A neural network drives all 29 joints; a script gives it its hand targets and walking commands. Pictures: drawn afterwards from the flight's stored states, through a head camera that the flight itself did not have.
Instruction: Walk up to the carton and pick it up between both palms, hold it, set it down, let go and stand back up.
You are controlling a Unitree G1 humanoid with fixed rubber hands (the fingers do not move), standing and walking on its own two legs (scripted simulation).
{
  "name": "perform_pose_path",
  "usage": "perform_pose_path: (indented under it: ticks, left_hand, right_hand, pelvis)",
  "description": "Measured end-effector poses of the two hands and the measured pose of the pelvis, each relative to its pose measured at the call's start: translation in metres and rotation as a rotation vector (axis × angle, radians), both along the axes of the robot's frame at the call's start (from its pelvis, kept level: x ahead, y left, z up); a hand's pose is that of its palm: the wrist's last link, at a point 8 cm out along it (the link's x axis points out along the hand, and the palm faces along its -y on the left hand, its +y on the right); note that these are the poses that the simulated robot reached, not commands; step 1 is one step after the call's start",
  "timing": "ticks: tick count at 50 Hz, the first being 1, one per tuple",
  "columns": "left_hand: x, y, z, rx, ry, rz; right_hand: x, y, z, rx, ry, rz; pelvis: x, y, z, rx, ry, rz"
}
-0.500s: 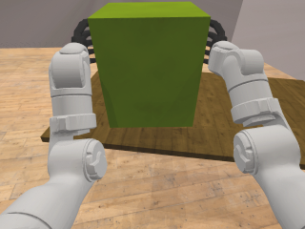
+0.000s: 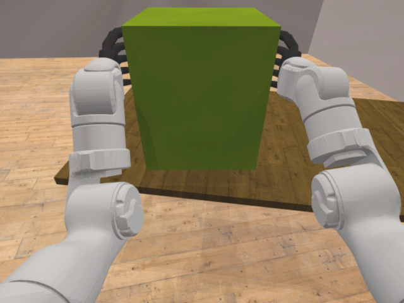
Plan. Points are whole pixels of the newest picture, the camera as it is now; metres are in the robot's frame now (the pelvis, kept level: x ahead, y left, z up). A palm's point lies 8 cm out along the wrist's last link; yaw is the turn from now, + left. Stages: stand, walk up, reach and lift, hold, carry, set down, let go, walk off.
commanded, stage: hold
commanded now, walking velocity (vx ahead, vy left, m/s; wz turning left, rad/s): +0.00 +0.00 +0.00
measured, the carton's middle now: (201, 87) +0.41 +0.01 +0.29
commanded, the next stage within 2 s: none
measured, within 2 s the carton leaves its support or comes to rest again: neither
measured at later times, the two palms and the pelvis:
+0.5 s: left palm (109, 67) +0.36 +0.16 +0.34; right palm (293, 66) +0.36 -0.14 +0.35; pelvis +0.00 +0.00 +0.00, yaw +0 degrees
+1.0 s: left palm (105, 64) +0.37 +0.17 +0.34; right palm (285, 66) +0.37 -0.13 +0.34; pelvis +0.01 +0.00 +0.00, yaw +0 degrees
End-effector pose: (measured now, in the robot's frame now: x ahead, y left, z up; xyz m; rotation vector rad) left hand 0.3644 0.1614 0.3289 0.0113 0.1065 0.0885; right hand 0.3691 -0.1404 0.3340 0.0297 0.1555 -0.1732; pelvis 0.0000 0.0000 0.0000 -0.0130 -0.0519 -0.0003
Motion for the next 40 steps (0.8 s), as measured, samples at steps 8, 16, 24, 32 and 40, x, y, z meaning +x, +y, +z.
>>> perform_pose_path:
  ticks: [8, 16, 24, 32, 40]
  left_hand:
    - [-0.007, 0.006, 0.006, -0.009, -0.034, -0.004]
    - [-0.011, 0.005, 0.009, -0.014, -0.023, -0.016]
    - [-0.008, 0.000, 0.009, 0.002, -0.018, -0.024]
    - [-0.008, -0.005, 0.009, 0.002, -0.012, -0.023]
    - [0.003, -0.005, 0.007, -0.003, -0.003, -0.018]
  right_hand:
    - [-0.008, 0.006, 0.009, -0.009, -0.030, -0.003]
    - [-0.011, 0.004, 0.016, 0.016, -0.023, -0.002]
    - [-0.011, -0.001, 0.014, 0.010, -0.016, -0.011]
    - [-0.010, -0.006, 0.011, 0.024, -0.011, -0.008]
    - [0.000, -0.005, 0.007, 0.003, -0.001, -0.012]
  pelvis:
    - [0.001, 0.000, 0.001, -0.002, -0.009, -0.002]
    - [-0.002, 0.002, 0.000, -0.001, -0.016, 0.009]
    - [-0.002, -0.001, 0.000, -0.001, -0.007, 0.003]
    - [-0.005, -0.003, 0.000, 0.000, -0.004, 0.003]
    - [-0.003, -0.007, 0.000, 0.001, 0.021, 0.005]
